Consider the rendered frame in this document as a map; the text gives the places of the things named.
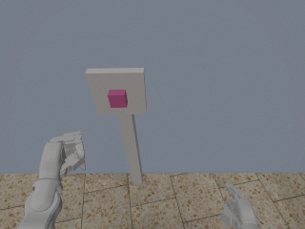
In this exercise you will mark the robot left hand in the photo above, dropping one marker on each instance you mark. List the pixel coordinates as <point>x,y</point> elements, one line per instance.
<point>54,155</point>

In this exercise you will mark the robot right hand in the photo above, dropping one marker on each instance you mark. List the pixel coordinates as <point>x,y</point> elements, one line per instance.
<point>242,210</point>

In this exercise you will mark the panel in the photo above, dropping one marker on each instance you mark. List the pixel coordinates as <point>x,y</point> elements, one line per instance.
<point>133,81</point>

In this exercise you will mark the left robot forearm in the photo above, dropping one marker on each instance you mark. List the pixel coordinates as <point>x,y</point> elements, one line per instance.
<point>43,205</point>

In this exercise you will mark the button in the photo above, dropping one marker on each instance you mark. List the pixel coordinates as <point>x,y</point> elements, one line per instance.
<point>118,98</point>

